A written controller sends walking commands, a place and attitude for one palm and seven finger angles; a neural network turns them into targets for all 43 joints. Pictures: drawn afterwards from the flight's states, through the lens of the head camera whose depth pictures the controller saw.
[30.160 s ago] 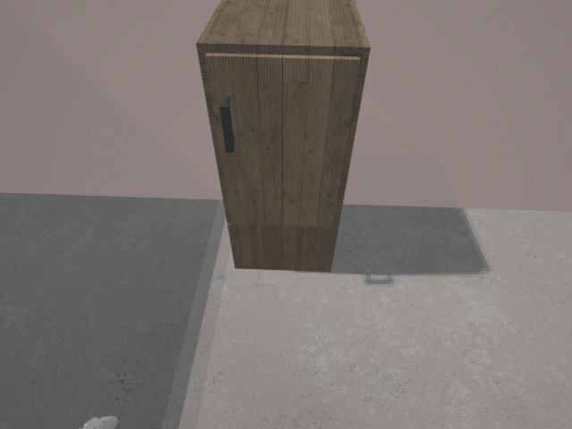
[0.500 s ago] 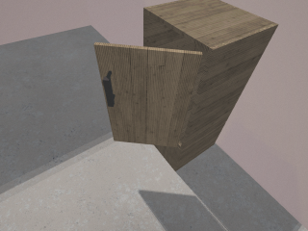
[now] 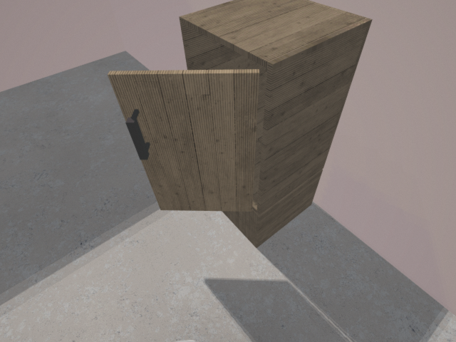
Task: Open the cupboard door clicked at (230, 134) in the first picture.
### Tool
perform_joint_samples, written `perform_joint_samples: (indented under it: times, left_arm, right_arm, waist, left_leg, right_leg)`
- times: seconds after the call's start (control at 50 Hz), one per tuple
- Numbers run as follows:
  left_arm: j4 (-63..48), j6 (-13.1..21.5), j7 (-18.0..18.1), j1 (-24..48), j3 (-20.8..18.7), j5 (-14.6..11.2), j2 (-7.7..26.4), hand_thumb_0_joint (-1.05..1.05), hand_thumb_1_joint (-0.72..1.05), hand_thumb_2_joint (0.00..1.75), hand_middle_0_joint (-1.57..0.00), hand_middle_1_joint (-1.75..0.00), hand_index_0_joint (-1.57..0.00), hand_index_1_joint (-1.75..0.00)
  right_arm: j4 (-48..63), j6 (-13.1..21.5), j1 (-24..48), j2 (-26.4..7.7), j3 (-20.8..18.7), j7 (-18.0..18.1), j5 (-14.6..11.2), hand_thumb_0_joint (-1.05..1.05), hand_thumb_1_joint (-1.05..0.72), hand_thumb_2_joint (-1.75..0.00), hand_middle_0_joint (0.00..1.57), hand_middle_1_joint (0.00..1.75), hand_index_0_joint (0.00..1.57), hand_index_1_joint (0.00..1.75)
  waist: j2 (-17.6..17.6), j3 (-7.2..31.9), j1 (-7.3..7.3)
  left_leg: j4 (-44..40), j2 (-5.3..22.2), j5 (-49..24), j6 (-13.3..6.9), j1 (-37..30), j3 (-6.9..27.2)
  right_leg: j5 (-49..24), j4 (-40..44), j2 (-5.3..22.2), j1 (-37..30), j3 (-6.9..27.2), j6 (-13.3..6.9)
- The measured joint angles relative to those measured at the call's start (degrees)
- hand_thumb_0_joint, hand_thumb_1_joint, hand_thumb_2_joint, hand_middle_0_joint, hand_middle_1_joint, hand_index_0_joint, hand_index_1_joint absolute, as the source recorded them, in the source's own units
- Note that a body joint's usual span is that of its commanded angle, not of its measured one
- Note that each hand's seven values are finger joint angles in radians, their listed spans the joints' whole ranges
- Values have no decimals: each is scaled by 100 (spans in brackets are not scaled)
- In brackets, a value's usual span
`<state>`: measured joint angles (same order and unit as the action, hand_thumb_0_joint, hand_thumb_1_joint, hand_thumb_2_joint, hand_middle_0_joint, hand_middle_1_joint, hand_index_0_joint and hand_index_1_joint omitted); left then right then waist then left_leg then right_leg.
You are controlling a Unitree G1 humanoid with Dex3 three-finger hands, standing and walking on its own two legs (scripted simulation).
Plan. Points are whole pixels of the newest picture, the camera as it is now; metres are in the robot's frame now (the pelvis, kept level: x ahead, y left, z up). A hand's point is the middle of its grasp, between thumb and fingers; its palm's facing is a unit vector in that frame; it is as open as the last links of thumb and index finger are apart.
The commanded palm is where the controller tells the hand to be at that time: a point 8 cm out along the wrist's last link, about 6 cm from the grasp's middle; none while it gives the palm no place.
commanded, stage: come to a stop and stand still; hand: left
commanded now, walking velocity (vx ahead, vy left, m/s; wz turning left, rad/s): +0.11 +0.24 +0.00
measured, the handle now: (140, 134) +0.63 +0.29 -0.03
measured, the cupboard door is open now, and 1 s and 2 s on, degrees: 49 49 49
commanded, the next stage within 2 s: look again from close up in 0.74 s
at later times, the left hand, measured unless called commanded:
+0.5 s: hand out of the picture +0.01 +0.21 -0.18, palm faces +0.07 -0.98 -0.17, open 7.3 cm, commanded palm none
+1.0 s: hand out of the picture +0.05 +0.24 -0.17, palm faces +0.00 -0.97 -0.26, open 7.3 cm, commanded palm none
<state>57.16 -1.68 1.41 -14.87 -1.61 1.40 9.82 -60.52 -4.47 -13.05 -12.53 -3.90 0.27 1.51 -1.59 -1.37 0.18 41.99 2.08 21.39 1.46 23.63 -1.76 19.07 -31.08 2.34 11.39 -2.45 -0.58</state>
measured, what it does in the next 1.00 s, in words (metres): steps on the spot: left foot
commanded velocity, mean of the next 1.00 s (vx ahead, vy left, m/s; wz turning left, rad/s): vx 0.00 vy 0.03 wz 0.00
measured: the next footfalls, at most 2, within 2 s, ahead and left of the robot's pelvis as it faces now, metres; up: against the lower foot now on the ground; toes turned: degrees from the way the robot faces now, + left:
left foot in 0.30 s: +0.03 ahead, +0.13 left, +0.00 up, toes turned +3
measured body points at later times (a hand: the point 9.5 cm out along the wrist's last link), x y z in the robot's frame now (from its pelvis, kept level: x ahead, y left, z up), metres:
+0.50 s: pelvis +0.02 +0.03 +0.00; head +0.03 +0.05 +0.45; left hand +0.01 +0.26 -0.17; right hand +0.09 -0.19 -0.14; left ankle -0.01 +0.13 -0.74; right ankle -0.02 -0.11 -0.74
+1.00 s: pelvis +0.01 +0.03 +0.00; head +0.03 +0.03 +0.45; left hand +0.05 +0.29 -0.15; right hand +0.01 -0.21 -0.15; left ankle +0.00 +0.13 -0.74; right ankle -0.02 -0.11 -0.74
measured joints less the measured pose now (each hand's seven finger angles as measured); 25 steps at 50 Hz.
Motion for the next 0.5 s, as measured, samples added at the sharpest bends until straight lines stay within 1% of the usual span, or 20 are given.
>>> perform_joint_samples:
  times: [0.06,0.14,0.18,0.22,0.26,0.28,0.3,0.32,0.36,0.42,0.5]
  left_arm:
    - [60,73,-22,-123,53,-19,-136,0,91,90,-20,-30,-20,-30]
    - [127,140,-6,-166,26,-10,-160,1,93,90,-20,-30,-21,-30]
    - [147,176,-1,-167,6,-5,-158,1,93,90,-20,-30,-21,-30]
    - [180,194,11,-169,-8,-2,-142,1,92,90,-20,-30,-21,-30]
    - [241,183,24,-180,-20,-15,-103,1,92,90,-20,-30,-21,-30]
    - [279,167,30,-193,-25,-32,-84,1,92,90,-20,-30,-21,-30]
    - [311,144,33,-214,-23,-52,-78,1,91,90,-20,-30,-21,-30]
    - [366,110,36,-197,-23,-69,-50,1,91,90,-20,-30,-21,-30]
    - [457,33,59,-165,-29,-78,28,1,91,90,-20,-30,-20,-30]
    - [557,-26,52,-138,3,-74,68,1,91,90,-20,-30,-20,-30]
    - [618,25,27,-66,86,-77,10,1,91,90,-20,-30,-20,-30]
  right_arm:
    - [-66,50,-174,-35,-12,-47,3,0,-91,-90,20,30,20,30]
    - [-83,122,-319,-24,-6,-44,-19,0,-91,-90,20,30,20,30]
    - [-100,130,-332,-11,11,-17,-40,0,-91,-90,20,30,19,30]
    - [-109,140,-288,13,40,16,-66,0,-91,-90,20,30,19,30]
    - [-89,181,-212,51,77,46,-87,0,-91,-90,20,30,19,30]
    - [-73,226,-175,66,99,57,-91,0,-91,-90,20,30,19,30]
    - [-43,285,-156,61,122,66,-90,0,-91,-90,20,30,19,30]
    - [-52,336,-109,93,135,90,-80,0,-91,-90,20,30,19,30]
    - [-65,356,-11,219,196,124,-59,0,-91,-90,20,30,19,30]
    - [-66,383,117,375,290,161,-57,0,-91,-90,20,30,20,30]
    - [-36,446,287,412,320,207,-85,0,-93,-90,21,30,20,30]
  waist:
    - [67,51,11]
    - [159,-30,42]
    - [194,-97,89]
    - [238,-160,144]
    - [289,-201,170]
    - [293,-206,170]
    - [231,-190,163]
    - [239,-188,144]
    - [382,-179,193]
    - [443,-113,237]
    - [390,-90,214]
  left_leg:
    - [483,-123,-168,36,-48,4]
    - [512,-196,-97,112,-240,-12]
    - [277,-223,87,130,-396,-29]
    - [-129,-252,198,133,-582,-52]
    - [-793,-276,-106,122,-845,-89]
    - [-1200,-266,-437,99,-1013,-98]
    - [-1528,-202,-854,31,-1164,-66]
    - [-1557,-201,-777,-76,-1199,-44]
    - [-1372,-269,-529,-222,-1203,-91]
    - [-1366,-266,-417,-275,-1297,-145]
    - [-1481,-258,-467,-299,-1380,-177]
  right_leg:
    - [-246,448,8,-160,49,-23]
    - [-412,751,24,-225,41,-42]
    - [-421,786,51,-236,18,-28]
    - [-390,742,90,-225,3,4]
    - [-300,591,131,-179,-8,61]
    - [-225,465,128,-141,-19,96]
    - [-129,309,76,-89,-58,131]
    - [-25,145,78,-44,-83,167]
    - [58,43,148,-70,-36,180]
    - [8,192,144,-209,17,258]
    - [-135,467,129,-351,40,301]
